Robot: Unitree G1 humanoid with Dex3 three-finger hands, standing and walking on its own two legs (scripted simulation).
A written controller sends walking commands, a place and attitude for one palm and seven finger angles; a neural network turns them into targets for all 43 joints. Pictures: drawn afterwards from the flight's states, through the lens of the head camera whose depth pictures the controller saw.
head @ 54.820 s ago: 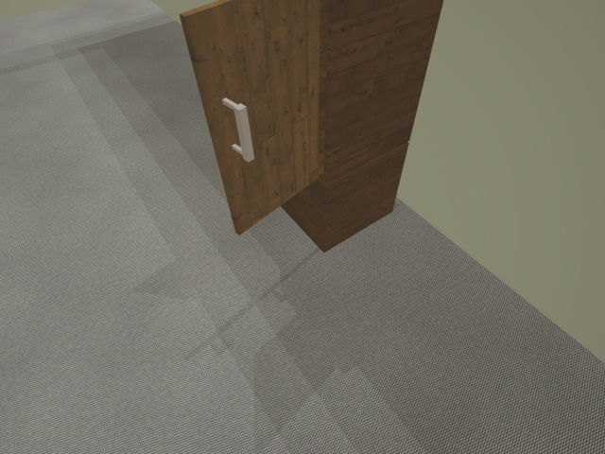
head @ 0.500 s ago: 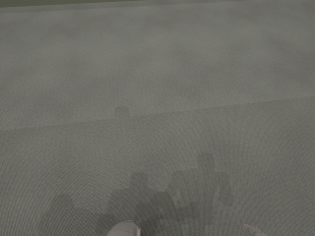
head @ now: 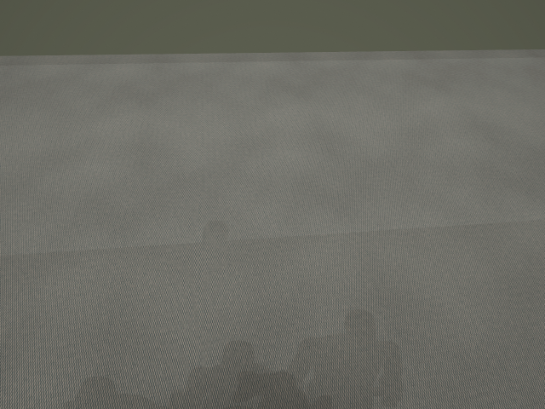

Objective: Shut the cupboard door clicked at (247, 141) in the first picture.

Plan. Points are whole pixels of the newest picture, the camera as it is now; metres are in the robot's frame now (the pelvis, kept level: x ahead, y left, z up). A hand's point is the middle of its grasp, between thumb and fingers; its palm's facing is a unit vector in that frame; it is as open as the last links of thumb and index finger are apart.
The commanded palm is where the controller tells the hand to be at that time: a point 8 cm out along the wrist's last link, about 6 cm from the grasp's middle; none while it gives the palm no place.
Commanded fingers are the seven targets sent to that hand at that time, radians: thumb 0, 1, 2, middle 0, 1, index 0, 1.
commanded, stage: turn to face it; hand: left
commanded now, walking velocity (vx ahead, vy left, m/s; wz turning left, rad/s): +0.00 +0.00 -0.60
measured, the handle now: out of the picture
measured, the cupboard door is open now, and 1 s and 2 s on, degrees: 35 35 35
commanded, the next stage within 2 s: none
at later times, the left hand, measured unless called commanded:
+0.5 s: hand out of the picture +0.10 +0.20 -0.18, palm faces -0.16 -0.96 -0.22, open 7.3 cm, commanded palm none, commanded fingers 0.00 0.90 0.90 -0.20 -0.30 -0.20 -0.30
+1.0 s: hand (220, 372) +0.21 +0.11 -0.16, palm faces -0.55 -0.79 -0.27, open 7.3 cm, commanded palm none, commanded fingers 0.00 0.90 0.90 -0.20 -0.30 -0.20 -0.30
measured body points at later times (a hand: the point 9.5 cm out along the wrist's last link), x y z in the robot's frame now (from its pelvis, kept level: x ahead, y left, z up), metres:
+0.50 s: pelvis +0.01 +0.01 -0.01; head +0.06 +0.01 +0.44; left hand +0.11 +0.25 -0.16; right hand +0.06 -0.26 -0.14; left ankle +0.04 +0.13 -0.74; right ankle -0.01 -0.12 -0.74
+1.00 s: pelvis +0.00 +0.00 -0.02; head +0.02 -0.05 +0.43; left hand +0.24 +0.15 -0.14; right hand -0.12 -0.26 -0.17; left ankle +0.03 +0.13 -0.70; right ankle -0.07 -0.10 -0.74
